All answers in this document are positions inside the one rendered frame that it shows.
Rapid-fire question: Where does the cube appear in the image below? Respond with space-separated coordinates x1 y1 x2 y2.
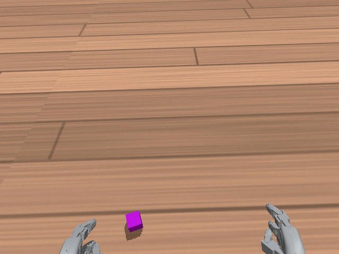
126 211 143 232

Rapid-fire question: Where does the right robot hand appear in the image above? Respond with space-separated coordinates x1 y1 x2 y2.
261 203 306 254

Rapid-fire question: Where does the left robot hand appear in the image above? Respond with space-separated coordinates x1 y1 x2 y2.
59 219 103 254

